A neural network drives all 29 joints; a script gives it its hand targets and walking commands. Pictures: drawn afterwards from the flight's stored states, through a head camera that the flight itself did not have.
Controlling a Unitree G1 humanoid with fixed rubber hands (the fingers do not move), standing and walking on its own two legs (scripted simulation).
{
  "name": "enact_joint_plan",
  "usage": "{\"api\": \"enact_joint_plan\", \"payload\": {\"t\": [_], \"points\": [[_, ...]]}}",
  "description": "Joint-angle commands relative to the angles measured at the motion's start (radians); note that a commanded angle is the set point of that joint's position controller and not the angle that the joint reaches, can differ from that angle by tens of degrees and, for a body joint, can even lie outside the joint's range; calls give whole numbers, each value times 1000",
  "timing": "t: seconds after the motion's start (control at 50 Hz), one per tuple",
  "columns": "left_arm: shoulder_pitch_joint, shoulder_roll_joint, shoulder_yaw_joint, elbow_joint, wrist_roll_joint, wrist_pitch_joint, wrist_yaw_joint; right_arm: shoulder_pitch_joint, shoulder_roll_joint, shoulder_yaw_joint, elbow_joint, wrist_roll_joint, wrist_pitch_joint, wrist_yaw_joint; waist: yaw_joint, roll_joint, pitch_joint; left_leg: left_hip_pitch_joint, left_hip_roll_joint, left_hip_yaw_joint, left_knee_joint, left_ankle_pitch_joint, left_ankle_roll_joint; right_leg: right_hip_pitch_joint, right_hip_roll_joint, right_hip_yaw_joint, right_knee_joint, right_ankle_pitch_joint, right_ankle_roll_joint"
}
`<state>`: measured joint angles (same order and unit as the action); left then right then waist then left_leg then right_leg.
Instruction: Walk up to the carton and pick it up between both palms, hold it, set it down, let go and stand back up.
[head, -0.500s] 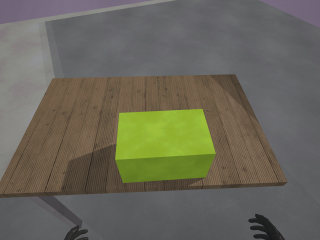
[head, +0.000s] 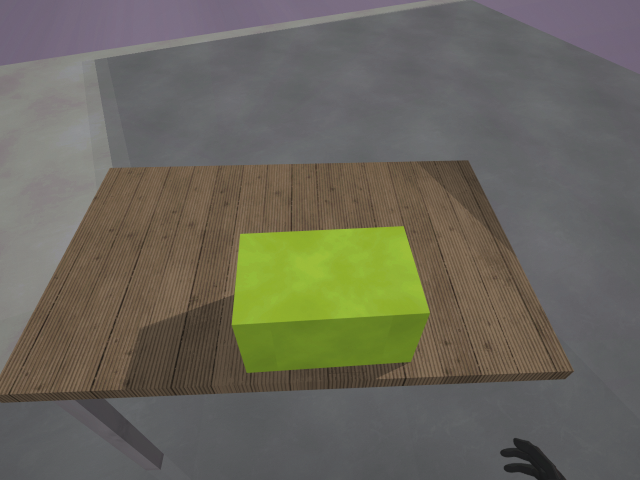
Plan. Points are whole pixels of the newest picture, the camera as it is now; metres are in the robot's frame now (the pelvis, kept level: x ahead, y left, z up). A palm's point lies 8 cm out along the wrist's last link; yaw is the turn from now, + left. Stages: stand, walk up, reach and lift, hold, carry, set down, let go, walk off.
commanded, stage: stand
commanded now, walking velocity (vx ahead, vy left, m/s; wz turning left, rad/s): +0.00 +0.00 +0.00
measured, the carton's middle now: (326, 298) +0.42 +0.03 -0.06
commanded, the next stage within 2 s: none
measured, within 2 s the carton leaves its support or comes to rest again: neither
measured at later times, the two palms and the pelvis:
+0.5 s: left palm out of the picture +0.07 +0.26 -0.12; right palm out of the picture +0.14 -0.26 -0.09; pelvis -0.01 +0.00 +0.00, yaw +0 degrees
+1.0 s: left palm out of the picture +0.05 +0.26 -0.13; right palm out of the picture +0.12 -0.26 -0.09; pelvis -0.02 +0.00 +0.00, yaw +0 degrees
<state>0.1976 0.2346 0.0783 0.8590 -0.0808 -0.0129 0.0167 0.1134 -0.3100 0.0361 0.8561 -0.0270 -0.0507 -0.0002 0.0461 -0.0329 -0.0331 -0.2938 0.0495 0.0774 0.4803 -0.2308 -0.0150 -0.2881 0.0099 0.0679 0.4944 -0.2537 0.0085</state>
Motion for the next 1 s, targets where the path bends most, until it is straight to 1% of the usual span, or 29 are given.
{"api": "enact_joint_plan", "payload": {"t": [0.0,0.02,0.04,0.08,0.1,0.16,0.18,0.22,0.3,0.32,0.4,0.42,0.44,0.48,0.5,0.52,0.56,0.58,0.6,0.68,0.7,0.72,0.74,0.76,0.82,0.86,0.88,0.94,0.98], "points": [[-8,271,21,-8,136,-44,-14,0,-209,-96,-19,-7,-16,-12,-29,7,-167,160,68,-116,-39,185,49,117,-103,74,-70,241,-39],[-8,266,21,-5,139,-44,-12,13,-216,-102,-18,-6,-19,-10,-34,7,-170,174,72,-113,-41,180,50,107,-102,79,-73,231,-39],[-13,281,28,-6,135,-43,-14,21,-213,-100,-6,-6,-13,-10,-38,41,-176,178,68,-107,-46,192,45,113,-98,75,-64,236,-37],[-15,274,22,4,134,-42,-11,9,-217,-98,-12,-4,-18,-10,-39,16,-155,162,71,-118,-48,182,45,110,-99,70,-67,254,-38],[-15,276,22,3,134,-40,-9,10,-218,-101,-7,-5,-15,-9,-37,39,-172,170,77,-115,-51,200,48,119,-98,70,-65,256,-38],[-3,267,19,14,130,-46,-10,10,-234,-106,-7,3,-15,-13,-39,11,-183,170,74,-118,-39,191,52,129,-101,77,-71,258,-43],[-1,273,23,14,134,-47,-11,16,-211,-99,-3,-3,-14,-13,-39,38,-180,178,68,-109,-38,184,51,114,-101,79,-73,248,-41],[-12,271,22,18,131,-45,-11,-5,-222,-102,-7,-2,-12,-12,-38,45,-159,169,72,-113,-46,191,49,118,-99,74,-70,254,-35],[-12,274,20,28,129,-46,-10,6,-218,-101,4,-1,-15,-13,-40,12,-160,168,75,-115,-49,171,54,112,-102,80,-83,235,-38],[-7,271,20,26,131,-46,-11,-11,-215,-99,2,-2,-15,-12,-38,36,-175,168,71,-112,-49,162,52,119,-104,82,-79,239,-45],[-13,273,19,37,131,-45,-11,3,-227,-103,10,0,-15,-11,-41,37,-153,159,74,-114,-57,147,49,106,-102,77,-83,212,-38],[-11,276,17,40,129,-45,-14,9,-217,-100,14,3,-14,-9,-46,14,-154,160,70,-116,-55,139,50,103,-105,82,-85,203,-41],[-14,269,20,37,128,-48,-10,-5,-216,-99,11,0,-15,-11,-40,42,-137,157,73,-122,-58,149,52,88,-103,86,-87,204,-43],[-21,277,21,38,132,-47,-9,11,-215,-98,20,2,-17,-8,-44,32,-157,166,70,-116,-56,145,50,109,-107,85,-90,218,-43],[-18,276,20,38,127,-47,-11,-6,-220,-96,17,-2,-13,-9,-34,49,-142,155,74,-115,-61,138,52,101,-104,87,-91,212,-41],[-21,287,21,49,133,-46,-10,3,-210,-96,19,2,-12,-7,-54,46,-145,167,70,-114,-63,134,50,96,-107,87,-90,199,-42],[-20,286,20,50,131,-51,-12,-3,-223,-97,25,6,-11,-9,-43,42,-142,157,74,-111,-58,128,50,103,-110,87,-97,198,-43],[-34,272,19,49,130,-48,-10,0,-218,-99,22,4,-12,-10,-48,27,-139,163,73,-112,-58,138,49,101,-108,89,-104,211,-41],[-29,281,17,52,125,-49,-9,-6,-217,-97,20,2,-12,-11,-45,46,-149,163,76,-119,-60,137,53,104,-109,85,-102,203,-42],[-23,269,15,57,126,-50,-13,2,-220,-95,29,4,-11,-8,-37,29,-146,149,78,-121,-72,130,52,113,-110,85,-95,195,-42],[-23,286,18,60,128,-50,-11,9,-214,-96,32,7,-11,-8,-51,39,-151,163,72,-114,-67,111,48,99,-113,92,-102,185,-46],[-23,283,22,62,124,-49,-14,6,-222,-98,32,0,-15,-9,-43,57,-133,162,74,-118,-72,120,48,91,-108,93,-103,180,-44],[-25,288,19,71,128,-46,-11,5,-223,-98,37,5,-14,-9,-50,40,-131,158,78,-120,-70,92,49,85,-107,89,-108,170,-43],[-18,273,16,67,125,-47,-14,8,-226,-96,38,5,-14,-7,-39,31,-130,152,80,-127,-78,92,49,91,-107,92,-103,158,-42],[-14,269,14,72,123,-47,-12,-14,-234,-103,35,0,-12,-9,-35,62,-127,150,82,-121,-79,88,51,93,-104,89,-110,174,-42],[-29,278,19,72,126,-49,-13,-3,-213,-96,39,6,-13,-6,-47,54,-121,149,79,-128,-87,74,46,85,-104,94,-112,154,-42],[-32,285,19,75,127,-47,-14,-2,-213,-89,48,3,-12,-8,-38,36,-122,144,80,-125,-91,49,51,87,-107,96,-121,143,-39],[-34,300,20,81,133,-49,-14,-6,-210,-91,50,7,-10,-5,-53,58,-98,147,76,-117,-91,24,46,62,-112,108,-129,103,-43],[-26,282,18,83,126,-47,-15,-13,-218,-91,50,4,-12,-6,-42,56,-90,133,84,-137,-102,29,54,71,-107,101,-127,109,-40]]}}
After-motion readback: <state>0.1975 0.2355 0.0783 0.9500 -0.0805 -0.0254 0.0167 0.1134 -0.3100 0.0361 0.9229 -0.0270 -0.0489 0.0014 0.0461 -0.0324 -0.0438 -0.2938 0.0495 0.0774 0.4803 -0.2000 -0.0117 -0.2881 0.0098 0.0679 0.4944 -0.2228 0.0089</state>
